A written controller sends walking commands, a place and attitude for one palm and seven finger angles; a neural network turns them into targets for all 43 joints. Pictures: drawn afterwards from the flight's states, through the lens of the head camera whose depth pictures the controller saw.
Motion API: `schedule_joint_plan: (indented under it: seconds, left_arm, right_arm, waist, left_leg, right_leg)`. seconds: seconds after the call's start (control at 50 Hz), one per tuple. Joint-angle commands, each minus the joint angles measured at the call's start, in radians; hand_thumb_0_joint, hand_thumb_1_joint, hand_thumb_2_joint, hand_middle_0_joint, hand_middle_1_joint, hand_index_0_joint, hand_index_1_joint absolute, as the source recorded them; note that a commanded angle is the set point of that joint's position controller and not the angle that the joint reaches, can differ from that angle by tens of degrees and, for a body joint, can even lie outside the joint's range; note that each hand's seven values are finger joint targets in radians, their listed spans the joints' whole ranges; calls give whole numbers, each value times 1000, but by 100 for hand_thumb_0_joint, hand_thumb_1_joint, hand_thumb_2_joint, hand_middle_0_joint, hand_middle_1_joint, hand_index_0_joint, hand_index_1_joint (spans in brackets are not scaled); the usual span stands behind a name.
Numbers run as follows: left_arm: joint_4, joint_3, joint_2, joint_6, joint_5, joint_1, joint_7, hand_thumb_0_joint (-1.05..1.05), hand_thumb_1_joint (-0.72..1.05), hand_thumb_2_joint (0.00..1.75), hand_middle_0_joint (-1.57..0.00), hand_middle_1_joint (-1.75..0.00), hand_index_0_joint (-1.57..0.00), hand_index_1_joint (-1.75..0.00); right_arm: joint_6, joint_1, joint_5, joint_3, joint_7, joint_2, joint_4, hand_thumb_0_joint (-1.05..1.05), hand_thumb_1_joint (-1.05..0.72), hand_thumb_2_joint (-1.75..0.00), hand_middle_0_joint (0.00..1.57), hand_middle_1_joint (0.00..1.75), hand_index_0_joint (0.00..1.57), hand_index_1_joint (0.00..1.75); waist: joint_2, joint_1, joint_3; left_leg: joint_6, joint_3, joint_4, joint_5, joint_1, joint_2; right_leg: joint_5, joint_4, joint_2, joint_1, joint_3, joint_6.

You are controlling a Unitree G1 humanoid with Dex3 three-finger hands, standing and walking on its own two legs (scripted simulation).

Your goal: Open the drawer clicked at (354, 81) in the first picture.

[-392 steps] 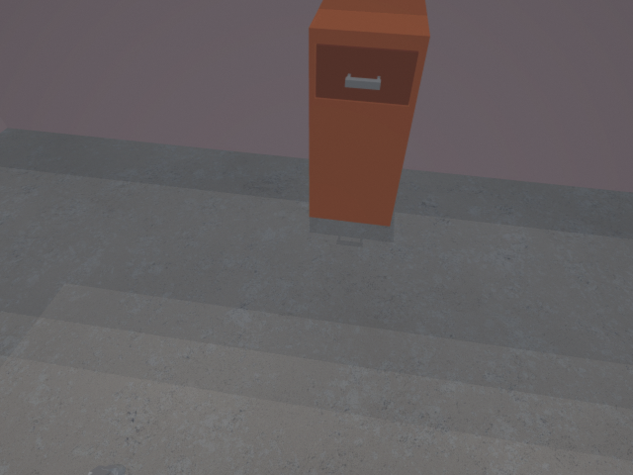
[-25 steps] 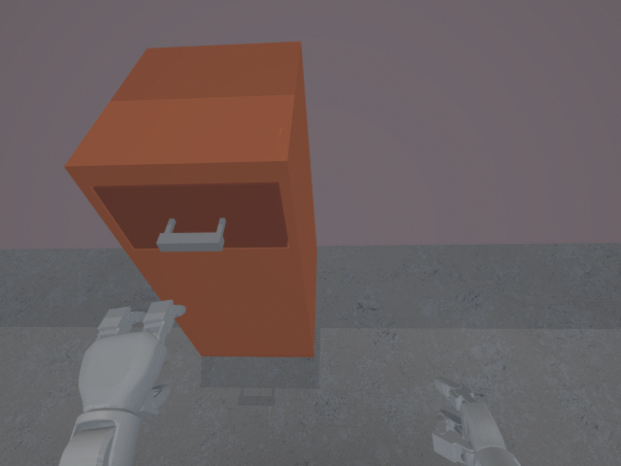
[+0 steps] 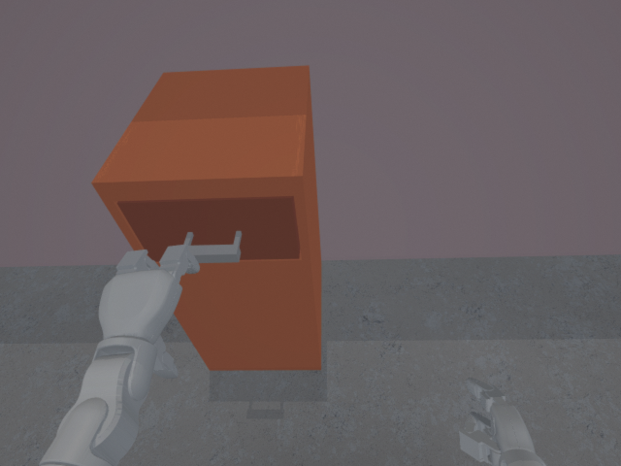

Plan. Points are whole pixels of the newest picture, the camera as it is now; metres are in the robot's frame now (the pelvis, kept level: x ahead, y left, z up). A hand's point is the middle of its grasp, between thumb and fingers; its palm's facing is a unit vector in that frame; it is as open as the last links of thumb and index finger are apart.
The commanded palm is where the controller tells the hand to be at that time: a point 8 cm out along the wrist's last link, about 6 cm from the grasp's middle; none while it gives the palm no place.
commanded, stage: raise the hand with hooked fingers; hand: left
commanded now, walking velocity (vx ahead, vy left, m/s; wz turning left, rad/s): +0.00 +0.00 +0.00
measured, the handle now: (211, 245) +0.51 +0.27 -0.08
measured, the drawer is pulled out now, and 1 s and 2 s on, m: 0.00 0.00 0.00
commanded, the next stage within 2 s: move the hooked fingers above the handle in 0.60 s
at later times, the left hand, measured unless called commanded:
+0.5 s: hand (151, 292) +0.30 +0.25 +0.07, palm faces +0.01 -0.08 -1.00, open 13.9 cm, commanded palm +0.28 +0.26 +0.13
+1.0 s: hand (159, 283) +0.32 +0.26 +0.06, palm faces -0.02 -0.06 -1.00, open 13.9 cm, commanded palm +0.31 +0.26 +0.11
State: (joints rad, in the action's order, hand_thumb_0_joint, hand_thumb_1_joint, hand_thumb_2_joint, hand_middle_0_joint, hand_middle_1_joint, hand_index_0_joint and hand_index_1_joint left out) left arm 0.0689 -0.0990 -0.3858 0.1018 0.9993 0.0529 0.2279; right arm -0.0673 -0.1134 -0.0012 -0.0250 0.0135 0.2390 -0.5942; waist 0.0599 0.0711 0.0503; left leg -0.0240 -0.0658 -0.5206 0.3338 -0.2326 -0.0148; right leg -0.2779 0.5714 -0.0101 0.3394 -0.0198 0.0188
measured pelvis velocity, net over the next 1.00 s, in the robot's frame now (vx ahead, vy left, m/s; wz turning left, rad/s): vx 0.01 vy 0.00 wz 0.02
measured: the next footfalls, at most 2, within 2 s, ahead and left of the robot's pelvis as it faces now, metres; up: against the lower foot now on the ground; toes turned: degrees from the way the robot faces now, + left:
none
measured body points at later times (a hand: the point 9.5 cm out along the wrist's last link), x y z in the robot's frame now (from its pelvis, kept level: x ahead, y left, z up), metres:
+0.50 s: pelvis +0.00 +0.02 +0.01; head +0.02 -0.01 +0.46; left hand +0.29 +0.26 +0.13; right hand +0.18 -0.21 -0.11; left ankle -0.04 +0.10 -0.73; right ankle +0.01 -0.11 -0.73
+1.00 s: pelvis +0.01 +0.00 +0.01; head +0.03 -0.03 +0.45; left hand +0.32 +0.26 +0.11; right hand +0.20 -0.23 -0.10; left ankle -0.04 +0.10 -0.73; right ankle +0.01 -0.11 -0.73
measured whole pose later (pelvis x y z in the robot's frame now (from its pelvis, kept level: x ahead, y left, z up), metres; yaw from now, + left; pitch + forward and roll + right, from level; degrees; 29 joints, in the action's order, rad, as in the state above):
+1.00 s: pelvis +0.01 +0.00 +0.01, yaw +1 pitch +5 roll +0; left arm 0.31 -0.06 -0.46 -0.02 0.98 -0.18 0.13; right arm -0.07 -0.15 -0.02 -0.02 0.02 0.24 -0.62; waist 0.05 0.07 0.04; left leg -0.02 -0.04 -0.46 0.30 -0.24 -0.01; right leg -0.24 0.49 -0.01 0.33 -0.04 0.02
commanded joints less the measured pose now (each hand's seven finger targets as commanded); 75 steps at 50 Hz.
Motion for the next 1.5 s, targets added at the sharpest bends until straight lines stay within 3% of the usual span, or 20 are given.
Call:
schedule_joint_plan:
  seconds: [0.0,0.18,0.3,0.46,0.54,0.72,0.86,0.96,1.0,1.02,1.08,1.14,1.18,1.2,1.24,1.28,1.34,1.4,1.46,1.48]
  left_arm:
    - [-152,109,-195,12,7,-317,-7,0,-50,30,-30,-120,-30,-120]
    - [-109,116,-246,-33,-23,-493,-88,0,-50,30,-30,-120,-30,-120]
    - [-103,118,-223,-61,-47,-374,-126,0,-50,30,-30,-120,-30,-120]
    - [-185,173,-276,-109,-36,-414,-55,0,-50,30,-30,-120,-30,-120]
    - [-167,179,-279,-92,-42,-398,-33,0,-50,30,-30,-120,-30,-120]
    - [-105,125,-241,-61,-44,-391,-69,0,-50,30,-30,-120,-30,-120]
    - [6,166,-292,-101,-32,-509,-58,0,-50,30,-30,-120,-30,-120]
    - [70,198,-331,-139,-23,-559,-42,0,-50,30,-30,-120,-30,-120]
    - [95,163,-292,-147,-29,-566,-43,0,-50,30,-30,-120,-30,-120]
    - [117,188,-318,-150,-26,-571,-40,0,-50,30,-30,-120,-30,-120]
    - [128,148,-278,-162,-25,-581,-37,0,-50,30,-30,-120,-30,-120]
    - [166,213,-343,-171,-21,-578,-24,0,-50,30,-30,-120,-30,-120]
    - [188,181,-305,-175,-19,-603,-14,0,-50,30,-30,-120,-30,-120]
    - [203,196,-328,-178,-12,-629,-6,0,-50,30,-30,-120,-30,-120]
    - [223,222,-356,-181,-5,-646,10,0,-50,30,-30,-120,-30,-120]
    - [250,196,-329,-185,2,-680,24,0,-50,30,-30,-120,-30,-120]
    - [312,216,-358,-185,13,-727,41,0,-50,30,-30,-120,-30,-120]
    - [324,185,-326,-194,18,-754,53,0,-50,30,-30,-120,-30,-120]
    - [377,176,-313,-191,15,-762,55,0,-50,30,-30,-120,-30,-120]
    - [409,202,-336,-191,17,-750,58,0,-50,30,-30,-120,-30,-120]
  right_arm:
    - [36,114,-10,-13,9,96,149,0,-90,-90,20,30,20,30]
    - [35,88,-15,-5,14,100,133,0,-90,-90,20,30,20,30]
    - [25,68,-16,-15,-5,113,148,0,-90,-90,20,30,20,30]
    - [34,48,-16,-29,-9,116,139,0,-90,-90,20,30,20,30]
    - [36,45,-20,-37,-10,121,129,0,-90,-90,20,30,20,30]
    - [27,59,-24,-29,-7,122,127,0,-90,-90,20,30,20,30]
    - [25,35,-28,-27,10,120,115,0,-90,-90,20,30,20,30]
    - [30,4,-23,-39,17,122,108,0,-90,-90,20,30,20,30]
    - [30,-3,-25,-42,16,121,108,0,-90,-90,20,30,20,30]
    - [29,-12,-25,-46,17,126,100,0,-90,-90,20,30,20,30]
    - [27,-28,-24,-53,12,128,106,0,-90,-90,20,30,20,30]
    - [20,-51,-21,-59,13,139,98,0,-90,-90,20,30,20,30]
    - [19,-59,-24,-61,13,136,97,0,-90,-90,20,30,20,30]
    - [18,-64,-23,-63,13,141,89,0,-90,-90,20,30,20,30]
    - [15,-77,-23,-66,14,145,87,0,-90,-90,20,30,20,30]
    - [17,-90,-23,-69,14,142,83,0,-90,-90,20,30,20,30]
    - [13,-116,-22,-74,15,150,69,0,-90,-90,20,30,20,30]
    - [14,-138,-17,-81,10,151,61,0,-90,-90,20,30,20,30]
    - [8,-157,-18,-82,7,156,57,0,-90,-90,20,30,20,30]
    - [6,-160,-18,-84,7,159,53,0,-90,-90,20,30,20,30]
  waist:
    - [-34,3,144]
    - [-21,-8,167]
    - [-55,7,182]
    - [15,11,231]
    - [3,6,247]
    - [-49,-8,202]
    - [-65,-20,202]
    - [-38,-20,271]
    - [-38,-32,265]
    - [-47,-31,269]
    - [-16,-36,280]
    - [-53,-30,310]
    - [-68,-42,290]
    - [-60,-45,282]
    - [-51,-43,303]
    - [-33,-53,310]
    - [-33,-62,321]
    - [-7,-69,377]
    - [-40,-79,361]
    - [-54,-72,346]
  left_leg:
    - [-6,43,106,-282,-2,-9]
    - [0,61,138,-355,49,-5]
    - [3,61,140,-425,41,0]
    - [16,78,135,-480,74,9]
    - [12,70,131,-487,81,10]
    - [-3,46,132,-438,48,2]
    - [-14,35,113,-360,-1,-11]
    - [-18,30,79,-378,-20,-18]
    - [-19,28,65,-390,-26,-17]
    - [-19,26,57,-397,-34,-15]
    - [-18,29,46,-409,-30,-14]
    - [-18,31,35,-417,-65,-14]
    - [-22,29,28,-400,-79,-12]
    - [-20,29,25,-395,-89,-10]
    - [-19,32,21,-389,-98,-12]
    - [-22,28,8,-390,-101,-12]
    - [-19,35,-2,-372,-125,-11]
    - [-19,35,-24,-422,-93,-6]
    - [-20,40,-32,-426,-117,-2]
    - [-21,36,-32,-414,-135,-1]
  right_leg:
    - [194,-101,20,-171,17,34]
    - [234,-138,23,-208,1,37]
    - [285,-138,23,-229,-3,37]
    - [282,-128,23,-213,-2,43]
    - [301,-130,23,-219,1,39]
    - [320,-140,18,-219,6,33]
    - [283,-133,16,-198,16,29]
    - [323,-105,12,-210,26,28]
    - [349,-97,12,-189,22,27]
    - [356,-91,14,-182,24,27]
    - [349,-79,15,-156,19,31]
    - [376,-61,15,-181,25,29]
    - [364,-58,14,-151,20,27]
    - [357,-53,15,-137,22,29]
    - [339,-43,16,-136,21,31]
    - [345,-35,15,-118,21,31]
    - [313,-22,19,-94,17,32]
    - [342,-6,21,-74,14,34]
    - [344,0,24,-60,10,33]
    - [341,-2,24,-60,13,33]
